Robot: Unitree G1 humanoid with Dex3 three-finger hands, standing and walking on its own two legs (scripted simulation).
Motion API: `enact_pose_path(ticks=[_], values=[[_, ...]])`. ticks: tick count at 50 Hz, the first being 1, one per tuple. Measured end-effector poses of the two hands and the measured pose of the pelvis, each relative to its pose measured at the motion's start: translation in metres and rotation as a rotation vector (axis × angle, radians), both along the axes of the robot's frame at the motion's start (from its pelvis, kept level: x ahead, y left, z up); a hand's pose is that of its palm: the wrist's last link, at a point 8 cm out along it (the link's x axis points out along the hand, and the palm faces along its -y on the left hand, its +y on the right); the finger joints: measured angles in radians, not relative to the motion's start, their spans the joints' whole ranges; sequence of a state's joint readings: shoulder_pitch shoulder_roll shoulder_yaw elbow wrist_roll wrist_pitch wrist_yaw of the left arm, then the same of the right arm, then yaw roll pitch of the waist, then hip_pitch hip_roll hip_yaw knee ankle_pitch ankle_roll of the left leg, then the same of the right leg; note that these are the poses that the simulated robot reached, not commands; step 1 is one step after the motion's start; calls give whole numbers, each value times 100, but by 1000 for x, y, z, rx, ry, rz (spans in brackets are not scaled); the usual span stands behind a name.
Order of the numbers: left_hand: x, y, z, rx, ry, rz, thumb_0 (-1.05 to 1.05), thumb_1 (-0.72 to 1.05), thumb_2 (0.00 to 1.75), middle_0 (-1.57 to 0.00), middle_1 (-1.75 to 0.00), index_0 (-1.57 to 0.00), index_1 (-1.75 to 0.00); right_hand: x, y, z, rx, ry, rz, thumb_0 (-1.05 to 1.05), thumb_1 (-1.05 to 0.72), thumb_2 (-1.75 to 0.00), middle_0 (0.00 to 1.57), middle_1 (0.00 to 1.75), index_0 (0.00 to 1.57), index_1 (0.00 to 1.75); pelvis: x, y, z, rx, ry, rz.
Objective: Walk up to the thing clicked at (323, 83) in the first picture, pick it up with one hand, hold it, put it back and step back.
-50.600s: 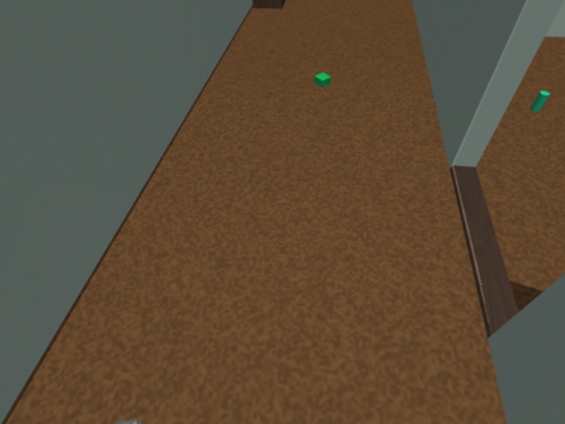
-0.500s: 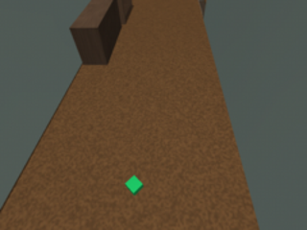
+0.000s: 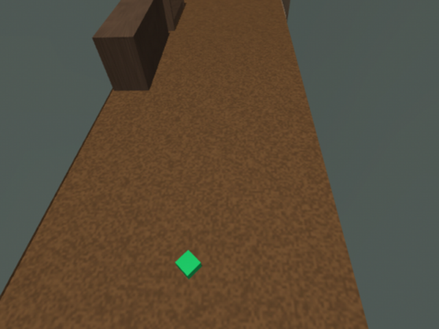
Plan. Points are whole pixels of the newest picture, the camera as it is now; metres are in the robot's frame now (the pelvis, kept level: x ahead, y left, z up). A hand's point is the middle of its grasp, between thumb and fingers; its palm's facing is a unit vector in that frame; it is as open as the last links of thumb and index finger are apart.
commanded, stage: stand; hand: left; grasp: from above
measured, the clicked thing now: (188, 264) +0.46 +0.23 -0.76
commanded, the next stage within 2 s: step back in 1.22 s
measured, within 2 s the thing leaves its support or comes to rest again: neither
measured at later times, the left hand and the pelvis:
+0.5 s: hand out of the picture +0.08 +0.24 -0.16, palm faces +0.02 -0.94 -0.34, open 7.4 cm; pelvis +0.01 -0.01 +0.00, yaw +0 degrees
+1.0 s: hand out of the picture +0.08 +0.24 -0.16, palm faces +0.01 -0.94 -0.34, open 7.4 cm; pelvis +0.01 -0.01 +0.00, yaw +0 degrees
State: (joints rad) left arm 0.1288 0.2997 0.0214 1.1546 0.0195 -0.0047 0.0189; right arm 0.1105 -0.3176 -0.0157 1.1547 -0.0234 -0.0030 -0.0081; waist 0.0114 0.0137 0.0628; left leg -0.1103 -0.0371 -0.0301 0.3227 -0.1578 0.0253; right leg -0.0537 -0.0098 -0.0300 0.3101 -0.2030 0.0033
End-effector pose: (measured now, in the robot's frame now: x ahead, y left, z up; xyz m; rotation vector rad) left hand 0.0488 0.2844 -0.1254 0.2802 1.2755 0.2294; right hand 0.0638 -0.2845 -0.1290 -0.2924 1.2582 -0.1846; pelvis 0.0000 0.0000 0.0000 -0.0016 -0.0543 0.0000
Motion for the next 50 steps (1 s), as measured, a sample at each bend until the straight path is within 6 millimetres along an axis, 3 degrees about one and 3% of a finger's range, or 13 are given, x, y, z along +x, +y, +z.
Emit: enact_pose_path(ticks=[16, 50], values=[[26, -2, 5, 6, -44, -10, 0, 90, 90, -20, -30, -20, -30, 15, -7, 2, -6, -24, 7, 1, -90, -90, 21, 30, 21, 30, 8, -4, 1, 2, 4, -2], [21, -5, 6, 7, -31, -18, 0, 90, 90, -20, -30, -20, -30, 13, -17, 3, -10, -15, 18, 1, -90, -90, 21, 30, 21, 30, 8, -11, 1, 2, 8, 1]])
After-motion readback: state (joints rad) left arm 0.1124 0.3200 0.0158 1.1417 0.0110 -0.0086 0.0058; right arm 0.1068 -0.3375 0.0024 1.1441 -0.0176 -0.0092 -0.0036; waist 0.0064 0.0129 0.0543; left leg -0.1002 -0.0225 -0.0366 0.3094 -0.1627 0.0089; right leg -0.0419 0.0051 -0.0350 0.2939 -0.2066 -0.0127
